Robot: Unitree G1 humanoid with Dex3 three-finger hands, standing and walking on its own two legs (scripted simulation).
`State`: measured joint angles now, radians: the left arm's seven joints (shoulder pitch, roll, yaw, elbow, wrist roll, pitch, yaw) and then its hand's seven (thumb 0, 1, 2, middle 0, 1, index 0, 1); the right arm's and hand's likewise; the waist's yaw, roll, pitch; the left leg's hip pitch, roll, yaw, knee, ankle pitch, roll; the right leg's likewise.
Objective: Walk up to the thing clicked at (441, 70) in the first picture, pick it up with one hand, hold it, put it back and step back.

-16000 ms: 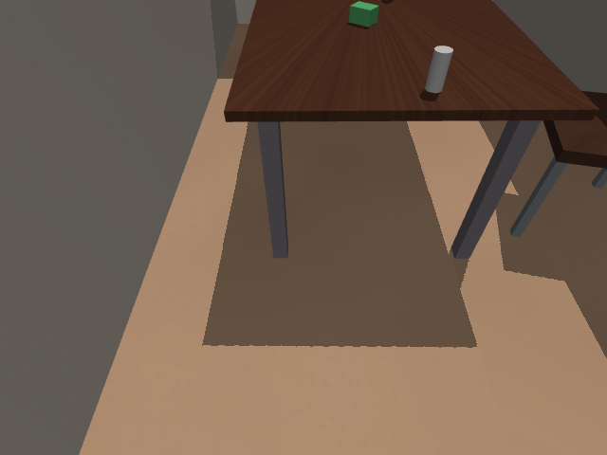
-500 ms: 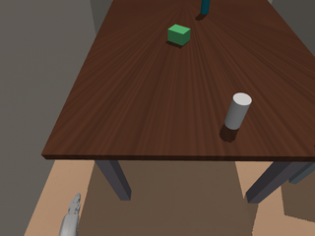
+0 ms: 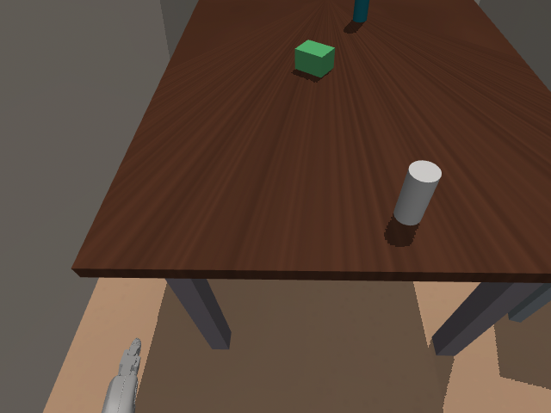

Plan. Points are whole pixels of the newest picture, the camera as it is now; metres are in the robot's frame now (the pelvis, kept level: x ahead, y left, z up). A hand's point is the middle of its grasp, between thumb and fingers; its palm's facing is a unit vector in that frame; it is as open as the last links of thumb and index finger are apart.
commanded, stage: go down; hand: right
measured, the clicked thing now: (415, 194) +0.46 -0.17 +0.05
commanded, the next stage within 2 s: approach in 0.24 s
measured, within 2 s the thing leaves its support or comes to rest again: neither
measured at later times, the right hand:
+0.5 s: hand out of the picture +0.39 -0.35 +0.18, palm faces +0.11 +0.99 +0.00, open 17.4 cm
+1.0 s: hand (451, 192) +0.46 -0.22 +0.06, palm faces +0.03 +1.00 +0.05, open 17.4 cm
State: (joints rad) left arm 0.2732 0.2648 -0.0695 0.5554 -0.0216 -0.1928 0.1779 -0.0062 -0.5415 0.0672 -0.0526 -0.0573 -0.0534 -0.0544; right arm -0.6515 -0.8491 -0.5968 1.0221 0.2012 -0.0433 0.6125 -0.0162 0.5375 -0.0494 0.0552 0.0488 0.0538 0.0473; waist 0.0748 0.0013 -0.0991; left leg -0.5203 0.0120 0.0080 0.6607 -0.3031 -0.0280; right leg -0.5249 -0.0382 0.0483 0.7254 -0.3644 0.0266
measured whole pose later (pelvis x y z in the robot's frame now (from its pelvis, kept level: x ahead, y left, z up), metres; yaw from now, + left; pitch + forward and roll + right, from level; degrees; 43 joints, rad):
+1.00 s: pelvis -0.02 +0.00 -0.03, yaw +2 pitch +15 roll +2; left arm 0.33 0.24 -0.01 0.30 0.02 -0.14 0.08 -0.01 -0.52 0.04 -0.06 -0.07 -0.07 -0.05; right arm -0.71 -0.51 -0.48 0.97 0.13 -0.24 0.31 -0.02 0.50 -0.05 0.05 0.04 0.05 0.04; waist 0.16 0.02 -0.10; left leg -0.78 0.00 -0.02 0.88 -0.37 -0.03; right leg -0.77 -0.05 0.03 0.94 -0.44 0.03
